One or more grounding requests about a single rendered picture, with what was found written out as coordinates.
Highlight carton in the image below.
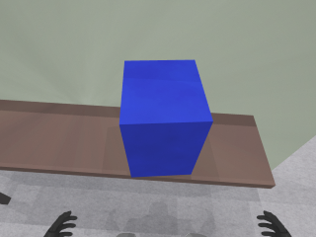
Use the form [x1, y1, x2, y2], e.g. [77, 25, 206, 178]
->
[119, 59, 213, 178]

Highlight table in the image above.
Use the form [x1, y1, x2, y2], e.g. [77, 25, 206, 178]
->
[0, 100, 276, 205]

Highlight robot left hand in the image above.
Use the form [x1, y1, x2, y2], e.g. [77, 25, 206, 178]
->
[43, 210, 78, 237]

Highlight robot right hand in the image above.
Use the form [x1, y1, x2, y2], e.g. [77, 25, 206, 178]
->
[257, 210, 291, 237]

